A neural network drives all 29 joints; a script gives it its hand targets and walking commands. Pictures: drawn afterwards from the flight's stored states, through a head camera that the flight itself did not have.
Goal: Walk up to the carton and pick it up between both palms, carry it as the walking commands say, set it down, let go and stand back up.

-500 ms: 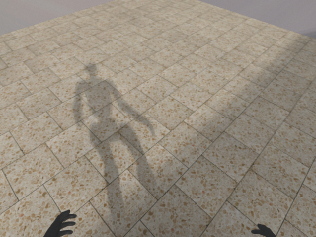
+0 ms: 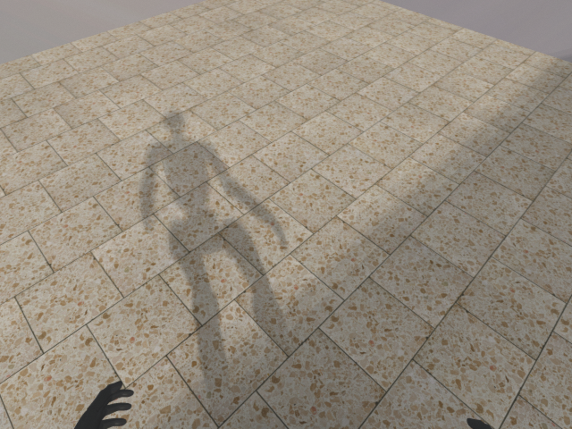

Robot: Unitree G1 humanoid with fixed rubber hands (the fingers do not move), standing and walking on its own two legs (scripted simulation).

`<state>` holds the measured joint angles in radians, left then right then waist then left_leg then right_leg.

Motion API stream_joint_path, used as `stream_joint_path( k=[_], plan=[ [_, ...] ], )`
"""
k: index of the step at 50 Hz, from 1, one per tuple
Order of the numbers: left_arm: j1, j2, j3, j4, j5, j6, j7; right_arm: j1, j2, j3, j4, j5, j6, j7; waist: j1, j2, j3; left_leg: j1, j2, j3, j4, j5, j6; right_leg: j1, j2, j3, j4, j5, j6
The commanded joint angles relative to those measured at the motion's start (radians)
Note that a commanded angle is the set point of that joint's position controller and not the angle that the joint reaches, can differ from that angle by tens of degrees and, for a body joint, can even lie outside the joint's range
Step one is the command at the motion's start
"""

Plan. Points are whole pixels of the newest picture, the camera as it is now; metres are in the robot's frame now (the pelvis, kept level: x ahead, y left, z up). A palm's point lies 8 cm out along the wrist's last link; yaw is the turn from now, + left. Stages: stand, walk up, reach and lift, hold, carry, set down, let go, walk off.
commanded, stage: walk up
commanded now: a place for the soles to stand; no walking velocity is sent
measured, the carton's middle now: out of the picture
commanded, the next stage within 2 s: none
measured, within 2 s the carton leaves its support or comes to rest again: neither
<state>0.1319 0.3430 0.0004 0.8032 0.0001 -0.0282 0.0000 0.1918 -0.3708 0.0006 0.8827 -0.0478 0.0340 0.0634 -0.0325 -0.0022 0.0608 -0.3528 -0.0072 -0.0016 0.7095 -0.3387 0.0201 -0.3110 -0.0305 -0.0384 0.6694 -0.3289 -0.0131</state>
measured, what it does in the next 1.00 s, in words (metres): steps to the left, turning left: left foot, then right foot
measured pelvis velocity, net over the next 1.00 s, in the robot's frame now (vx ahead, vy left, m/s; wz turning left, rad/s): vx -0.06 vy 0.20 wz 0.95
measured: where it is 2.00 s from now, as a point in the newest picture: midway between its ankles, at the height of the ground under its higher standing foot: outside the picture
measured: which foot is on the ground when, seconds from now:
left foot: up 0.00-0.24, down 0.26-0.56, up 0.58-0.88, down 0.90-1.00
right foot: down 0.00-0.26, up 0.28-0.54, down 0.56-0.90, up 0.92-1.00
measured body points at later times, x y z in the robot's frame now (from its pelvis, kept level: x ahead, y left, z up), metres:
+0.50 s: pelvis -0.02 +0.10 +0.01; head +0.02 +0.12 +0.45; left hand -0.05 +0.46 -0.09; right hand +0.23 -0.13 -0.08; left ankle +0.00 +0.21 -0.72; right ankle +0.02 +0.01 -0.70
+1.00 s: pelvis -0.06 +0.20 +0.01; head -0.05 +0.23 +0.46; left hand -0.29 +0.47 -0.09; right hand +0.29 +0.14 -0.06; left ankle -0.12 +0.33 -0.72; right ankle +0.04 +0.06 -0.69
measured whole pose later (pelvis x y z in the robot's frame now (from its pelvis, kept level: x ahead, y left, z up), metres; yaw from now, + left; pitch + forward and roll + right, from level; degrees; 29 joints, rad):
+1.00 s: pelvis -0.06 +0.20 +0.01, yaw +54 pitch +2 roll -2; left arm 0.30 0.49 0.04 0.80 0.00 -0.07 0.03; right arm 0.17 -0.44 -0.04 0.68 -0.04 0.04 0.16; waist 0.00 0.00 0.02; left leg -0.42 0.00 -0.12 0.58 -0.19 0.01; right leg -0.32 -0.14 -0.15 0.83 -0.46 0.03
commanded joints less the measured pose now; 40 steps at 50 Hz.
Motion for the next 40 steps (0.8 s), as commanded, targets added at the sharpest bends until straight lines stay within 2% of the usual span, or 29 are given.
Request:
stream_joint_path(
  k=[1,2,4,6,8,9,10,11,12,13,14,15,16,18,19,21,23,24,25,26,27,28,29,30,32,33,34,38,40],
  plan=[
    [0.039,0.370,0.136,-0.057,0.036,-0.022,0.039,-0.131,-0.228,-0.111,-0.224,-0.031,0.022,0.070,0.062,-0.107,-0.089,-0.302,0.122,-0.068,0.260,-0.071,-0.021,0.137,-0.436,0.242,-0.388,0.120,-0.257],
    [0.028,0.371,0.139,-0.052,0.038,-0.026,0.040,-0.110,-0.229,-0.118,-0.212,-0.027,0.024,0.083,0.047,-0.128,-0.077,-0.286,0.136,-0.072,0.247,-0.032,-0.028,0.119,-0.391,0.172,-0.381,0.064,-0.222],
    [0.030,0.385,0.144,-0.051,0.042,-0.031,0.041,-0.090,-0.219,-0.120,-0.213,-0.018,0.024,0.100,0.045,-0.142,-0.081,-0.260,0.132,-0.045,0.224,-0.012,-0.028,0.097,-0.388,0.109,-0.361,0.042,-0.221],
    [0.030,0.400,0.151,-0.046,0.041,-0.035,0.035,-0.098,-0.223,-0.123,-0.231,-0.010,0.022,0.107,0.047,-0.136,-0.098,-0.225,0.133,-0.010,0.162,-0.018,-0.022,0.101,-0.383,0.054,-0.323,0.099,-0.222],
    [0.035,0.411,0.150,-0.045,0.035,-0.031,0.025,-0.076,-0.215,-0.125,-0.246,0.000,0.015,0.105,0.042,-0.165,-0.125,-0.187,0.128,0.025,0.077,-0.026,-0.012,0.122,-0.368,0.003,-0.274,0.160,-0.207],
    [0.023,0.414,0.154,-0.050,0.033,-0.030,0.020,-0.046,-0.223,-0.131,-0.242,0.005,0.012,0.102,0.026,-0.172,-0.153,-0.139,0.124,0.042,0.035,-0.022,-0.007,0.122,-0.361,-0.023,-0.244,0.182,-0.192],
    [0.009,0.417,0.152,-0.053,0.031,-0.028,0.017,-0.009,-0.237,-0.137,-0.231,0.006,0.006,0.098,-0.002,-0.135,-0.170,-0.067,0.105,0.060,-0.064,0.025,0.004,0.096,-0.329,-0.070,-0.173,0.185,-0.163],
    [-0.004,0.381,0.135,-0.055,0.028,-0.024,0.014,0.078,-0.253,-0.149,-0.193,-0.004,-0.001,0.089,-0.053,-0.056,-0.218,0.094,0.067,0.041,-0.214,0.093,0.040,0.029,-0.253,-0.145,0.000,0.133,-0.101],
    [-0.006,0.320,0.118,-0.073,0.022,-0.020,0.012,0.143,-0.352,-0.176,-0.180,-0.023,-0.005,0.075,-0.091,0.193,-0.218,0.280,0.140,-0.217,-0.343,0.275,0.123,-0.203,-0.106,-0.199,0.277,-0.088,-0.022],
    [0.007,0.266,0.099,-0.083,0.014,-0.012,0.018,0.100,-0.420,-0.181,-0.218,-0.022,-0.005,0.066,-0.068,0.333,-0.175,0.342,0.250,-0.523,-0.378,0.376,0.214,-0.463,-0.005,-0.124,0.362,-0.373,0.030],
    [-0.004,0.306,0.108,-0.080,0.012,-0.013,0.038,0.062,-0.397,-0.173,-0.239,-0.003,-0.004,0.064,-0.066,0.259,-0.169,0.305,0.235,-0.528,-0.386,0.279,0.259,-0.427,-0.026,-0.026,0.334,-0.356,0.036],
    [-0.020,0.343,0.118,-0.076,0.003,-0.021,0.034,0.040,-0.379,-0.169,-0.244,-0.001,0.004,0.058,-0.064,0.196,-0.138,0.255,0.204,-0.491,-0.385,0.218,0.262,-0.386,-0.029,-0.004,0.311,-0.290,0.033],
    [-0.008,0.336,0.115,-0.076,-0.003,-0.024,0.030,0.029,-0.354,-0.162,-0.259,-0.009,0.008,0.054,-0.055,0.194,-0.132,0.249,0.164,-0.437,-0.362,0.247,0.234,-0.381,-0.020,-0.017,0.259,-0.229,0.034],
    [0.045,0.333,0.118,-0.052,0.000,-0.026,0.036,0.011,-0.321,-0.155,-0.279,-0.006,0.009,0.055,-0.040,0.193,-0.163,0.267,0.120,-0.416,-0.360,0.324,0.214,-0.337,0.026,-0.025,0.205,-0.135,0.032],
    [0.074,0.332,0.118,-0.049,0.000,-0.027,0.039,0.021,-0.312,-0.154,-0.291,-0.005,0.008,0.058,-0.038,0.208,-0.204,0.300,0.119,-0.439,-0.358,0.337,0.217,-0.324,0.036,-0.009,0.190,-0.124,0.030],
    [0.085,0.323,0.120,-0.052,0.001,-0.032,0.047,0.020,-0.303,-0.155,-0.314,-0.004,0.014,0.063,-0.031,0.174,-0.206,0.260,0.133,-0.484,-0.375,0.289,0.232,-0.266,0.044,0.006,0.133,-0.123,0.020],
    [0.113,0.321,0.123,-0.051,0.002,-0.045,0.058,-0.006,-0.287,-0.150,-0.337,-0.005,0.021,0.068,-0.017,0.178,-0.164,0.123,0.137,-0.530,-0.390,0.232,0.242,-0.154,0.049,0.035,0.032,-0.105,0.000],
    [0.160,0.318,0.126,-0.038,-0.002,-0.050,0.061,-0.052,-0.280,-0.145,-0.354,-0.007,0.025,0.074,0.015,0.167,-0.153,0.031,0.110,-0.507,-0.380,0.192,0.221,-0.033,0.054,0.039,-0.063,-0.057,-0.014],
    [0.214,0.314,0.126,-0.031,0.003,-0.059,0.064,-0.101,-0.258,-0.132,-0.375,-0.001,0.027,0.081,0.059,0.136,-0.162,-0.080,0.063,-0.443,-0.329,0.166,0.179,0.121,0.061,0.023,-0.232,0.045,-0.024],
    [0.266,0.377,0.145,-0.026,0.018,-0.067,0.067,-0.118,-0.190,-0.114,-0.399,-0.004,0.028,0.086,0.098,0.034,-0.185,-0.283,-0.039,-0.324,-0.251,0.077,0.088,0.364,-0.053,0.149,-0.378,0.028,-0.054],
    [0.239,0.452,0.162,-0.042,0.026,-0.066,0.070,-0.060,-0.124,-0.096,-0.393,-0.004,0.026,0.084,0.087,-0.233,-0.199,-0.435,-0.123,-0.147,0.023,-0.092,0.040,0.449,-0.360,0.416,-0.476,-0.113,-0.108],
    [0.134,0.478,0.166,-0.080,0.026,-0.064,0.081,-0.029,-0.204,-0.114,-0.373,-0.028,0.024,0.075,0.047,-0.155,-0.123,-0.459,-0.024,-0.154,0.184,-0.060,0.006,0.331,-0.469,0.428,-0.507,-0.073,-0.141],
    [0.094,0.441,0.158,-0.094,0.022,-0.069,0.087,0.000,-0.245,-0.127,-0.344,-0.026,0.021,0.083,0.023,-0.070,-0.128,-0.408,0.004,-0.154,0.228,0.007,-0.002,0.263,-0.451,0.344,-0.513,-0.031,-0.101],
    [0.083,0.394,0.147,-0.094,0.025,-0.073,0.082,-0.023,-0.285,-0.145,-0.331,-0.024,0.021,0.093,0.012,0.007,-0.142,-0.349,0.050,-0.133,0.249,0.042,-0.021,0.235,-0.418,0.254,-0.480,0.016,-0.100],
    [0.118,0.345,0.138,-0.065,0.027,-0.079,0.076,-0.037,-0.256,-0.143,-0.306,-0.013,0.022,0.113,0.027,-0.013,-0.165,-0.328,0.054,-0.117,0.233,0.120,-0.004,0.306,-0.306,0.077,-0.408,0.189,-0.046],
    [0.138,0.348,0.142,-0.061,0.026,-0.079,0.071,-0.040,-0.236,-0.140,-0.307,-0.004,0.021,0.115,0.037,-0.039,-0.185,-0.318,0.053,-0.099,0.221,0.113,0.000,0.343,-0.304,0.047,-0.402,0.260,-0.039],
    [0.139,0.362,0.150,-0.051,0.023,-0.078,0.066,-0.065,-0.231,-0.136,-0.311,-0.001,0.020,0.120,0.041,-0.055,-0.179,-0.329,0.069,-0.095,0.186,0.114,-0.001,0.371,-0.318,0.018,-0.383,0.319,-0.063],
    [0.170,0.413,0.165,-0.031,0.034,-0.076,0.050,-0.199,-0.216,-0.126,-0.346,-0.002,0.015,0.131,0.079,-0.086,-0.149,-0.295,0.111,-0.021,0.044,0.060,0.005,0.348,-0.357,-0.089,-0.323,0.386,-0.123],
    [0.170,0.425,0.163,-0.030,0.033,-0.077,0.039,-0.214,-0.209,-0.125,-0.352,0.005,0.004,0.132,0.080,-0.101,-0.161,-0.254,0.105,0.024,-0.023,0.020,0.011,0.359,-0.362,-0.131,-0.286,0.446,-0.148]
  ],
)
